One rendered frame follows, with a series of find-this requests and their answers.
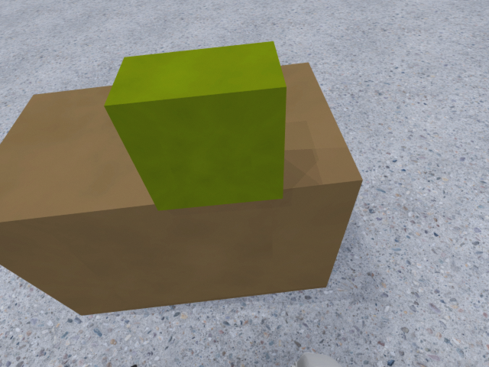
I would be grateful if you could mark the carton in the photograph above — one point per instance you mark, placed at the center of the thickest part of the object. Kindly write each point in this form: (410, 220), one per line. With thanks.
(204, 127)

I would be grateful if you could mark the pedestal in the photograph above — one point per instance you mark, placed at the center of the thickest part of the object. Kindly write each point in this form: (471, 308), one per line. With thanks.
(77, 221)

